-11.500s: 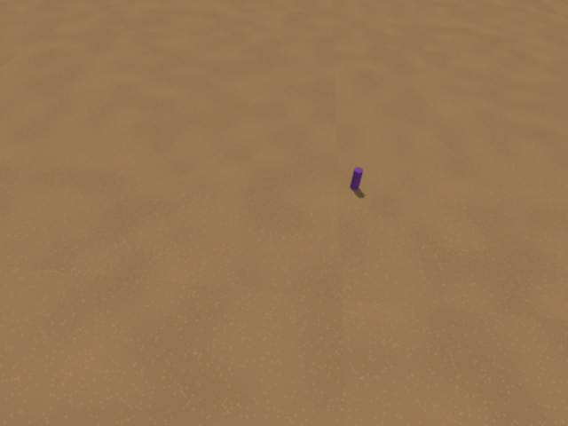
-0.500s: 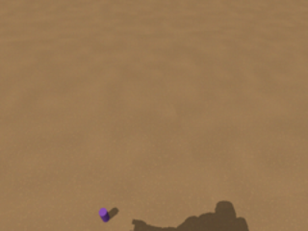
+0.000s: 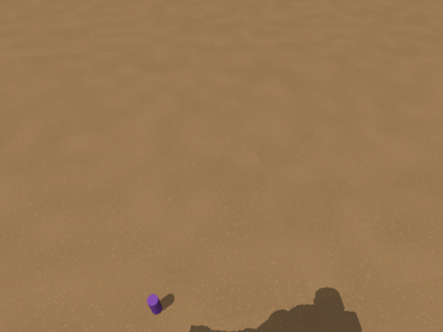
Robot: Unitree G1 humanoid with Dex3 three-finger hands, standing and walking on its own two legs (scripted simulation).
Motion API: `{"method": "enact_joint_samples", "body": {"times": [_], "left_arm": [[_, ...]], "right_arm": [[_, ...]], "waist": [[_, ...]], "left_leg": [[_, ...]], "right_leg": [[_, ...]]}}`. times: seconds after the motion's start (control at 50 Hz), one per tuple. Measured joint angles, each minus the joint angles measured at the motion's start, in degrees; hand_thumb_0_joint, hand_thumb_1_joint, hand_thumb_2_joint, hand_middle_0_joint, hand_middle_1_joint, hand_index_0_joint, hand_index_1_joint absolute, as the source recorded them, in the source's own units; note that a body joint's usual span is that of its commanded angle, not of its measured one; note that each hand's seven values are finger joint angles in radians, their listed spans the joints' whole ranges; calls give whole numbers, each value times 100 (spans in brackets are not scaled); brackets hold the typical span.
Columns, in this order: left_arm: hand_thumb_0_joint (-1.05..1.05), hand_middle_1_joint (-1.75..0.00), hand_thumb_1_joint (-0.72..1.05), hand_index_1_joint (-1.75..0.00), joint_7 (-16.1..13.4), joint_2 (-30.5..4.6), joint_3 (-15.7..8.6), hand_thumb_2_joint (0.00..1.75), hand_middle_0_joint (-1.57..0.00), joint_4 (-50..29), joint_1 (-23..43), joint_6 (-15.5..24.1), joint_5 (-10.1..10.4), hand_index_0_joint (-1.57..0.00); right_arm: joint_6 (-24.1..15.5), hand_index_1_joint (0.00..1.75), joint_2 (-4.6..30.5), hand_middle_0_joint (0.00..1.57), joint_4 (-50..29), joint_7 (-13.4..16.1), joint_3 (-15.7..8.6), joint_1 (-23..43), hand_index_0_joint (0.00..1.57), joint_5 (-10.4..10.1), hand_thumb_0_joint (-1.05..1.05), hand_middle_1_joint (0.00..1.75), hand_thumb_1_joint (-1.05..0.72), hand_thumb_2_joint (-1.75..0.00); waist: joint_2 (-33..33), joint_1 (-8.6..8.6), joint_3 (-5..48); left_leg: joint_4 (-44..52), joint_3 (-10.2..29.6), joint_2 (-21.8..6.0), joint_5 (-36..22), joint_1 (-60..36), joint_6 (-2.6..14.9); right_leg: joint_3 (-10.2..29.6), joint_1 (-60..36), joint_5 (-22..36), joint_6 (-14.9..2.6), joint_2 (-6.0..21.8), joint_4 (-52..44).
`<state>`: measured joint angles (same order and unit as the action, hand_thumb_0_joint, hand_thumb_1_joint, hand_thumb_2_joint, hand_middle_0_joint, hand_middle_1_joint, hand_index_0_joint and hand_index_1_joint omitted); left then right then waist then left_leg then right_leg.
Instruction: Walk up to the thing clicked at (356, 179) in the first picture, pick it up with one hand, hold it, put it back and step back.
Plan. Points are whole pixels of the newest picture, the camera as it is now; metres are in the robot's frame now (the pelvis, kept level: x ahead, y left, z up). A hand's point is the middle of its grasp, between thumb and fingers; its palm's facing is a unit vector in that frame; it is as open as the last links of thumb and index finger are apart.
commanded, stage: walk up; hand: left
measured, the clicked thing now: (154, 304) +0.38 +0.25 -0.72
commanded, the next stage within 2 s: stand in 0.14 s
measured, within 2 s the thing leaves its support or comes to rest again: neither
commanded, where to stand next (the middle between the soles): +0.00 +0.01 m, yaw +0 degrees
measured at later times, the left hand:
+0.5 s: hand out of the picture +0.07 +0.25 -0.16, palm faces -0.02 -0.94 -0.35, open 7.4 cm
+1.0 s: hand out of the picture +0.06 +0.25 -0.16, palm faces -0.03 -0.94 -0.35, open 7.4 cm
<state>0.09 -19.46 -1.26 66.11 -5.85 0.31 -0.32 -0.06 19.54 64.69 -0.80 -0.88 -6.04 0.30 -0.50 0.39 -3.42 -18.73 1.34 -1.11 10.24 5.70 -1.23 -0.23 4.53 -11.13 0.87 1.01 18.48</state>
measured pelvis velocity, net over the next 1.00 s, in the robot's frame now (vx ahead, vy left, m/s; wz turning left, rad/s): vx -0.01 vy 0.00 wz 0.00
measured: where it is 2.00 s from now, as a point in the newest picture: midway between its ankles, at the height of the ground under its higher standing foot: outside the picture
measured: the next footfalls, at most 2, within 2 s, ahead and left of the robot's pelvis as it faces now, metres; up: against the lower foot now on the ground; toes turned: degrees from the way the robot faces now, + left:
none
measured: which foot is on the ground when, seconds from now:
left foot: down 0.00-1.00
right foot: down 0.00-1.00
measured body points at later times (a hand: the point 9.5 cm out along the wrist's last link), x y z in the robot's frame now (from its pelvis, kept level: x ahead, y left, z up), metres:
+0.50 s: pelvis +0.00 +0.00 +0.00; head +0.01 +0.00 +0.45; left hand +0.07 +0.30 -0.13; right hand +0.07 -0.30 -0.13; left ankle +0.00 +0.13 -0.75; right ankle -0.01 -0.13 -0.75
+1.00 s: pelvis -0.01 +0.00 +0.00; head +0.00 +0.00 +0.45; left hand +0.06 +0.30 -0.13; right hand +0.06 -0.30 -0.13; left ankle +0.00 +0.13 -0.75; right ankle -0.01 -0.13 -0.75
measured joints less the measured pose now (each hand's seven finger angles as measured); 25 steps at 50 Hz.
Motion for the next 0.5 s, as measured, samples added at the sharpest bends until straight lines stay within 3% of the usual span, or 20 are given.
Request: {"method": "enact_joint_samples", "body": {"times": [0.5], "left_arm": [[0,-30,90,-30,4,-46,111,89,-20,-183,-64,36,-9,-20]], "right_arm": [[-49,30,66,20,-21,2,60,-17,20,34,1,30,-91,-90]], "waist": [[22,-27,12]], "left_leg": [[63,-22,9,-73,54,-7]], "right_leg": [[23,96,41,5,11,9]]}}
